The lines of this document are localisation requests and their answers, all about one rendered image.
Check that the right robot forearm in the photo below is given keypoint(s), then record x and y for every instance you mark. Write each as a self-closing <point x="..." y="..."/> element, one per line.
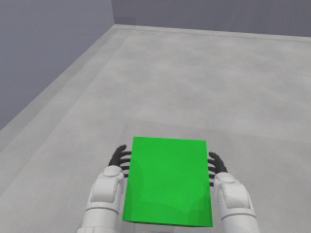
<point x="235" y="205"/>

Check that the carton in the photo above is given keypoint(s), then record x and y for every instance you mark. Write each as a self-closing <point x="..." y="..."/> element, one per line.
<point x="168" y="183"/>

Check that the left robot forearm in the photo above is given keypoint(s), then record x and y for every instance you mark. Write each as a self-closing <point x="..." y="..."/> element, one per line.
<point x="103" y="203"/>

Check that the left robot hand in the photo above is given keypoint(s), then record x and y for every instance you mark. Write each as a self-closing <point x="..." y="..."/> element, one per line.
<point x="117" y="161"/>

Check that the right robot hand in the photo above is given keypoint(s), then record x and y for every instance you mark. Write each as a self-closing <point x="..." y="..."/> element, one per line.
<point x="219" y="166"/>

